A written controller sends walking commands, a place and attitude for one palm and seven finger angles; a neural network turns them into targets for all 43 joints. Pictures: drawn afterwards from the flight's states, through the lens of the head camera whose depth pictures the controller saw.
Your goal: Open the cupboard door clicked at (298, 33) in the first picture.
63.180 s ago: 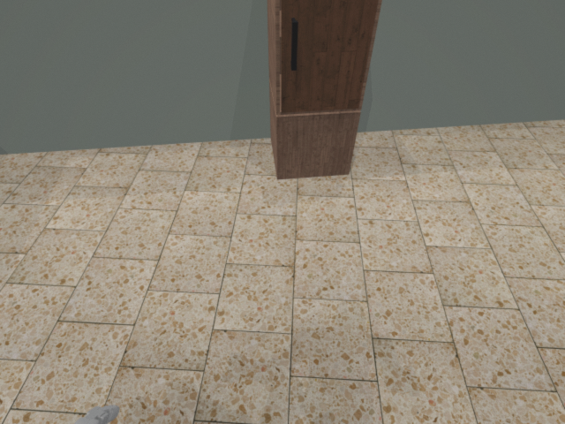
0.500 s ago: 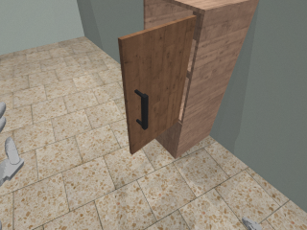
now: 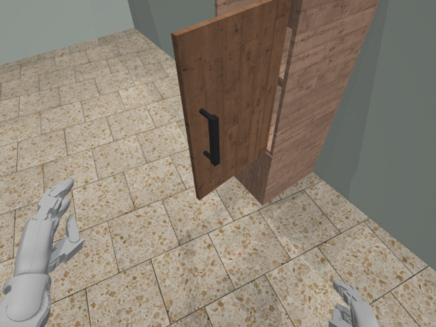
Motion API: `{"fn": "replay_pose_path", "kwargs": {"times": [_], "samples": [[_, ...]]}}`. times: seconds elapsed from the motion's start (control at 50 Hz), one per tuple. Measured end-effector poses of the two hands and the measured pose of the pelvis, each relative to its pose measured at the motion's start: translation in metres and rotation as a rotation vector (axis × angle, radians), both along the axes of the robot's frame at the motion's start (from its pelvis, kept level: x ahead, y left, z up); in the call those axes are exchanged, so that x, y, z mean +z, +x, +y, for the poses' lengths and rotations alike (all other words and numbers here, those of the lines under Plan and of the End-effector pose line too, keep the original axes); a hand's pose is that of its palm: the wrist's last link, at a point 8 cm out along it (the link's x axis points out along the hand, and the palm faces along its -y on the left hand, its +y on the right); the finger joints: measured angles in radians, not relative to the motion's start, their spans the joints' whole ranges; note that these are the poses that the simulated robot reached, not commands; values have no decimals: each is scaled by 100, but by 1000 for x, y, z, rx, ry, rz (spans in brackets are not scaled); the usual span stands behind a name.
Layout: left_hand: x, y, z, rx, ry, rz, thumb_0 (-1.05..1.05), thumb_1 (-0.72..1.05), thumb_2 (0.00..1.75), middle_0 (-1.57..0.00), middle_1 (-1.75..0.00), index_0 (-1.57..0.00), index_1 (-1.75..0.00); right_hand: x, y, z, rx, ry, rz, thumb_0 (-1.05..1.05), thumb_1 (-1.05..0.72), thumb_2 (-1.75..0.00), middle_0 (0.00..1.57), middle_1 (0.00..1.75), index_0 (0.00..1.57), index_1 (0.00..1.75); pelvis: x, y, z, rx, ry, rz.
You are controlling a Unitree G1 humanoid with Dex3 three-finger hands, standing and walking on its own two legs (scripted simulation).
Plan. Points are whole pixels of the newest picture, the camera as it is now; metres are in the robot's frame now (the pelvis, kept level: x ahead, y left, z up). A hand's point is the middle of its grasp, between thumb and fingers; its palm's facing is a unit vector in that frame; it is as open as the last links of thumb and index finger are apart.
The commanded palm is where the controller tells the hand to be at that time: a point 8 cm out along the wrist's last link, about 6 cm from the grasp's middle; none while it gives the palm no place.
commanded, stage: let the arm hang, fingers relaxed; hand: left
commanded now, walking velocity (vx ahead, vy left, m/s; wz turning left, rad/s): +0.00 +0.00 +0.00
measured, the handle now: (209, 138) +0.59 +0.07 -0.04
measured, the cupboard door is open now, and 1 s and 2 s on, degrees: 95 95 95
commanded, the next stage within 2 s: look to check the result in 1.02 s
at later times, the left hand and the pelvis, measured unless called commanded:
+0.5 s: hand out of the picture -0.08 +0.19 -0.17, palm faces +0.06 -0.97 -0.24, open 7.3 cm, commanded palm none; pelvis -0.04 +0.00 +0.01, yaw +2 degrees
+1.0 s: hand out of the picture -0.04 +0.17 -0.17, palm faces +0.06 -0.98 -0.17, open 7.3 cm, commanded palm none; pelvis -0.03 +0.01 +0.01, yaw +2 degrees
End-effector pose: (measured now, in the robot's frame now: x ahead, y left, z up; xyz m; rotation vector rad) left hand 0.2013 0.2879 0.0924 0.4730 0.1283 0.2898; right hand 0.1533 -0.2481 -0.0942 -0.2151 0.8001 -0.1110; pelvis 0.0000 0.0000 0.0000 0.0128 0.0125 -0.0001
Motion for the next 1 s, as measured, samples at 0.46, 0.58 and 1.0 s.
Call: {"fn": "replay_pose_path", "kwargs": {"times": [0.46,0.58,1.0], "samples": [[-227,-275,-51,308,-420,1255,0,94,90,-20,-30,-20,-30,-45,-189,15,-84,27,622,1,-91,-90,20,29,19,30,5,-38,-6,44,-32,-46],[-223,-289,-48,332,-417,1290,1,92,90,-20,-30,-20,-30,-51,-213,35,-102,72,667,1,-91,-90,20,29,20,30,6,-40,0,39,-28,-42],[-232,-244,-69,247,-470,1208,1,92,90,-20,-30,-20,-30,-49,-193,49,-123,83,605,1,-91,-90,20,29,19,30,7,-29,8,27,-15,-36]]}}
